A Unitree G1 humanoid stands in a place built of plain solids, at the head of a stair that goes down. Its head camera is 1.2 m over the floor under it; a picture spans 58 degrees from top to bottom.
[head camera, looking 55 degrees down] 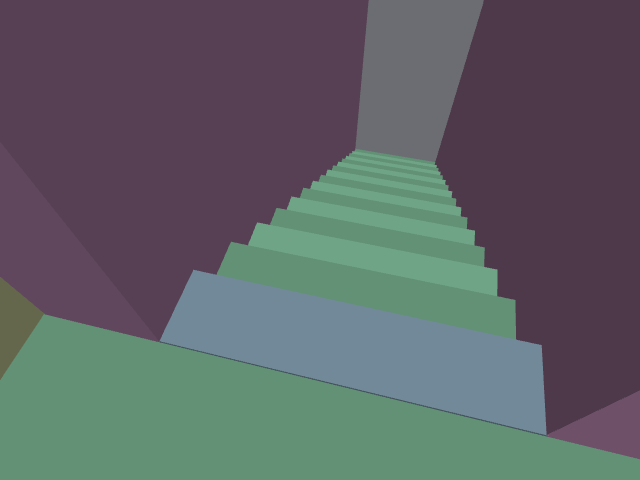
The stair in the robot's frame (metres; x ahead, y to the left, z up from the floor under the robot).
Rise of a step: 0.19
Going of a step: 0.25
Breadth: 1.10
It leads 14 degrees to the right of straight ahead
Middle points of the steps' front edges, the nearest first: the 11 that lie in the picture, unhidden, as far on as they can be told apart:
0.60 -0.12 0.00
0.84 -0.18 -0.19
1.09 -0.23 -0.39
1.33 -0.29 -0.58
1.58 -0.35 -0.78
1.82 -0.41 -0.97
2.07 -0.47 -1.17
2.32 -0.53 -1.36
2.56 -0.59 -1.56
2.81 -0.65 -1.75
3.05 -0.71 -1.95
